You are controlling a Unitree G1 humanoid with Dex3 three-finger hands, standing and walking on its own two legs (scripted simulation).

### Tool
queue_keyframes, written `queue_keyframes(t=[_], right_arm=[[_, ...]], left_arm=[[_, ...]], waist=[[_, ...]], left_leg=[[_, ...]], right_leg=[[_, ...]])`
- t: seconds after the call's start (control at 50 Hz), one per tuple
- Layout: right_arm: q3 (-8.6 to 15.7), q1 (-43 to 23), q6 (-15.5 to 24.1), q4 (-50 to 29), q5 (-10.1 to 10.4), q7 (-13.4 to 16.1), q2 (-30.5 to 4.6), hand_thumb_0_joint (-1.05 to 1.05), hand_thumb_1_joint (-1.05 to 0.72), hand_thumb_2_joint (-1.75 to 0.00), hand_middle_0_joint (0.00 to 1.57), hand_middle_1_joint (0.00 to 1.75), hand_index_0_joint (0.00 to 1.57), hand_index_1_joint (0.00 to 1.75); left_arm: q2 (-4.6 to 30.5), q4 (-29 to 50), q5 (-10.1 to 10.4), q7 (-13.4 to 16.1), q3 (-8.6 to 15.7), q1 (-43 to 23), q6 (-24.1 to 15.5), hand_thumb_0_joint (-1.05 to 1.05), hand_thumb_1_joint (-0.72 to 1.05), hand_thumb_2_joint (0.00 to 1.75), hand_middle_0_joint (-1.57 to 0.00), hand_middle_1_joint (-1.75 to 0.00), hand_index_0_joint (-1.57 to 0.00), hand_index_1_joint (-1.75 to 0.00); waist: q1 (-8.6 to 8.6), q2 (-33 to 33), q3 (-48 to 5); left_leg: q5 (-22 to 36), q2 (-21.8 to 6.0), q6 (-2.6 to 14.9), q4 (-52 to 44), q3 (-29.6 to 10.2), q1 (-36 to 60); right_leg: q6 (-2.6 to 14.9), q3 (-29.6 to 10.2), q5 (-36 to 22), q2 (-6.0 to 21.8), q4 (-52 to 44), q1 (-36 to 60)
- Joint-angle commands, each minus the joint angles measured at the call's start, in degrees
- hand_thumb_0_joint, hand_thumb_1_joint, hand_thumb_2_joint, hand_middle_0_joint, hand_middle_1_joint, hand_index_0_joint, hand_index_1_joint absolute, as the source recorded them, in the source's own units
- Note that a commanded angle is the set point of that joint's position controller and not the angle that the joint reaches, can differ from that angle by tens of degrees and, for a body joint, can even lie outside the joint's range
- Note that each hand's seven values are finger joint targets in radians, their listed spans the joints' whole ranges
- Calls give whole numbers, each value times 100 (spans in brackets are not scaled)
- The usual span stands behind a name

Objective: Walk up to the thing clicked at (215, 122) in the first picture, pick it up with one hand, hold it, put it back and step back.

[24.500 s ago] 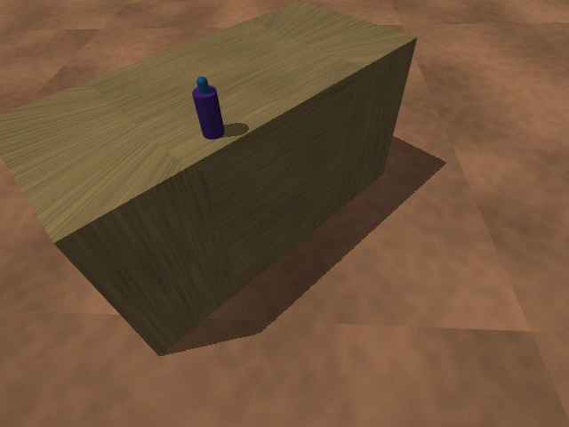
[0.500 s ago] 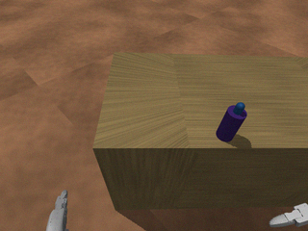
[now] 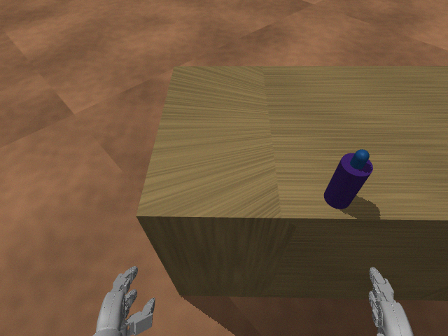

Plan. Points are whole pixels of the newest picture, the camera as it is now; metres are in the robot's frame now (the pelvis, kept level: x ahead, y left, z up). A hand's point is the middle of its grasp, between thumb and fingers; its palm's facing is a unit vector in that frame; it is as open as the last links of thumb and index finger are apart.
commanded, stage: home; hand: right
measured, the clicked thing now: (349, 177) +0.41 -0.23 +0.02
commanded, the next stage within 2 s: none
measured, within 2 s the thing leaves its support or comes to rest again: neither
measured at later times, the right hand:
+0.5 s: hand (331, 313) +0.18 -0.17 -0.09, palm faces +0.08 +0.96 -0.25, open 17.4 cm
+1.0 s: hand out of the picture +0.06 -0.26 -0.14, palm faces -0.05 +0.93 -0.36, open 17.5 cm
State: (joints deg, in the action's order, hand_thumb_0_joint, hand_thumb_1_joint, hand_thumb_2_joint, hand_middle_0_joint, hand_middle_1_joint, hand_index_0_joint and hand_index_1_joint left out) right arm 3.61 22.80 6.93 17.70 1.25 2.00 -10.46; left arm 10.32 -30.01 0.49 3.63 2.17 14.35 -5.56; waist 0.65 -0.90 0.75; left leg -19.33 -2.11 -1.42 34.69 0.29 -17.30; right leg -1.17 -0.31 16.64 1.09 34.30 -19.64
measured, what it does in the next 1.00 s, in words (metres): stands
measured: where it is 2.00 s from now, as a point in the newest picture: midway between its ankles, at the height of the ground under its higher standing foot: outside the picture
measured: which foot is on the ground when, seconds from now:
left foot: down 0.00-1.00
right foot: down 0.00-1.00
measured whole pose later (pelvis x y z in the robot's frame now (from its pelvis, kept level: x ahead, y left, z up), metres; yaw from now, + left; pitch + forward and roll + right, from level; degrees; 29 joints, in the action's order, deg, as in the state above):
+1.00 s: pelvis -0.01 +0.00 +0.01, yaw +1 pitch -3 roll +0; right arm -1.0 11.8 0.6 58.8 -1.0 -0.3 -20.8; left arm 21.0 -59.8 -1.1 -0.9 -0.5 10.8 0.1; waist 0.1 -0.8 2.0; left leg -14.2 -1.6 -1.4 25.0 0.0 -7.6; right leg -1.1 0.3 12.0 1.6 25.2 -9.8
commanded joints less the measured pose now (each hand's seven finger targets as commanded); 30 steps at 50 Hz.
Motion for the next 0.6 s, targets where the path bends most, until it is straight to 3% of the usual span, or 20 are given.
queue_keyframes(t=[0.0, 0.04, 0.06, 0.08, 0.12, 0.14, 0.16, 0.18, 0.24, 0.28, 0.3, 0.32, 0.34, 0.38, 0.4, 0.42, 0.44, 0.46, 0.52, 0.58], right_arm=[[-258, -1239, 317, -420, -61, 92, -292, 0, 57, -4, 5, 5, 5, 5], [-172, -1206, 281, -334, -66, 122, -460, 0, 56, -5, 5, 5, 5, 5], [47, -1025, 248, -371, -83, 159, -730, 0, 54, -6, 5, 6, 5, 6], [304, -611, 134, 91, -92, 202, -1020, 0, 56, -5, 5, 5, 5, 5], [223, -584, 48, 98, -65, 189, -972, 0, 56, -5, 5, 5, 5, 5], [785, -830, 73, -384, -52, 357, -1233, 0, 57, -4, 5, 5, 5, 5], [437, -818, 58, -495, -76, 362, -1015, 0, 54, -6, 5, 5, 5, 5], [394, -751, -5, -292, -52, 362, -920, 0, 53, -6, 5, 6, 5, 6], [-234, -618, -88, 250, -16, 326, -165, 0, 54, -6, 5, 5, 5, 5], [-88, -918, -63, 23, -12, 315, -376, 0, 52, -7, 6, 6, 6, 6], [-221, -884, -75, 125, -20, 293, -290, 0, 52, -7, 6, 6, 6, 6], [-56, -953, -63, -20, -29, 306, -477, 0, 53, -7, 5, 6, 5, 6], [-216, -1038, -99, 109, -26, 296, -327, 0, 55, -6, 5, 5, 5, 5], [-47, -1330, -56, -236, -42, 356, -588, 0, 56, -5, 5, 5, 5, 5], [-97, -1257, -91, -12, -38, 362, -486, 0, 57, -4, 5, 5, 5, 5], [101, -1483, -52, -388, -42, 398, -786, 0, 56, -5, 5, 5, 5, 5], [-15, -1351, -61, -127, -55, 408, -637, 0, 56, -5, 5, 5, 5, 5], [240, -727, -172, 1167, -482, 244, -1990, 0, 54, -6, 5, 5, 5, 5], [185, -693, -242, 1454, -401, 99, -1789, 0, 54, -6, 5, 5, 5, 5], [15, -1059, -216, 1805, -311, -22, -1704, 0, 58, -4, 5, 5, 5, 5]], left_arm=[[152, 1060, 45, 94, -296, -780, -302, 0, 90, 90, -20, -30, -20, -30], [251, 1004, 32, 86, -271, -606, -275, 0, 90, 90, -20, -30, -20, -30], [295, 986, 13, 89, -276, -385, -234, 0, 90, 90, -20, -30, -20, -30], [698, 894, 8, 116, 15, -206, -180, 0, 90, 90, -20, -30, -20, -30], [717, 835, -5, 69, 46, -109, -100, 0, 90, 90, -20, -30, -20, -30], [993, 281, -58, 91, 81, -327, -63, 0, 90, 90, -20, -30, -20, -30], [855, 414, -39, 100, -1, -392, -47, 0, 90, 90, -20, -30, -20, -30], [810, 422, -21, 94, -54, -444, -41, 0, 90, 90, -20, -30, -20, -30], [722, 377, -8, 83, -78, -503, 12, 0, 90, 90, -20, -30, -20, -30], [806, 300, 0, 78, -29, -516, 54, 0, 90, 90, -20, -30, -20, -30], [821, 260, -10, 68, -18, -488, 74, 0, 90, 90, -20, -30, -20, -30], [833, 284, -9, 53, -7, -500, 109, 0, 90, 90, -20, -30, -20, -30], [871, 254, -10, 60, 24, -509, 117, 0, 90, 90, -20, -30, -20, -30], [886, 251, -11, 70, 60, -515, 149, 0, 90, 90, -20, -30, -20, -30], [891, 213, -9, 78, 55, -495, 159, 0, 90, 90, -20, -30, -20, -30], [865, 266, 10, 97, 44, -585, 170, 0, 90, 90, -20, -30, -20, -30], [870, 219, 1, 116, 37, -547, 181, 0, 90, 90, -20, -30, -20, -30], [1778, -525, -381, -76, 236, -300, 226, 0, 90, 90, -20, -30, -20, -30], [1627, -692, -334, -220, 199, -332, 286, 0, 90, 90, -20, -30, -20, -30], [1677, -981, -241, -319, 129, -424, 299, 0, 90, 90, -20, -30, -20, -30]], waist=[[-117, 187, -833], [-45, -93, -1051], [27, -280, -1379], [35, -285, -1204], [-5, -366, -1192], [222, -664, -1092], [70, -702, -1028], [27, -488, -731], [-153, 212, -307], [-90, 299, -387], [-130, 356, -418], [-56, 325, -613], [-152, 410, -634], [-80, 318, -891], [-112, 438, -915], [-28, 382, -1018], [-107, 491, -1053], [-9, 241, -1064], [-53, 222, -1291], [-102, 271, -838]], left_leg=[[982, 226, 167, -428, 289, -130], [1198, 220, 177, -397, 282, 73], [1522, 188, 174, -362, 258, 292], [1597, 184, 158, -386, 262, 310], [1886, 181, 132, -434, 248, 436], [1798, 243, 175, -395, 226, 499], [1756, 234, 169, -472, 194, 511], [1554, 268, 169, -536, 233, 362], [1514, 260, 91, -667, 247, 163], [1560, 233, 56, -646, 230, 79], [1620, 242, 66, -600, 236, 52], [1776, 261, 70, -532, 263, 98], [1785, 263, 68, -525, 258, 68], [1820, 257, 78, -497, 246, 208], [1780, 264, 71, -510, 239, 221], [1765, 232, 49, -548, 214, 267], [1846, 220, 35, -536, 185, 327], [2534, -303, 230, -198, -223, 572], [2948, -433, 377, -264, -324, 766], [2231, -376, 386, -503, -332, 458]], right_leg=[[144, 185, -940, 3, -440, 439], [101, 222, -1139, -22, -464, 531], [87, 257, -1481, -55, -398, 679], [74, 280, -1522, -72, -419, 600], [73, 317, -1781, -79, -403, 694], [49, 291, -1701, -86, -376, 597], [63, 335, -1585, -95, -410, 653], [85, 319, -1365, -71, -490, 549], [166, 355, -1157, -75, -454, 347], [182, 360, -1175, -82, -431, 439], [187, 341, -1267, -71, -433, 480], [180, 315, -1456, -45, -422, 631], [191, 304, -1465, -40, -413, 637], [186, 285, -1522, -37, -405, 732], [195, 289, -1474, -33, -416, 754], [199, 319, -1411, -68, -402, 756], [206, 341, -1448, -79, -379, 807], [349, -161, -2329, 407, -41, 782], [392, -144, -2210, 404, 73, 890], [333, -196, -1755, 417, -139, 833]])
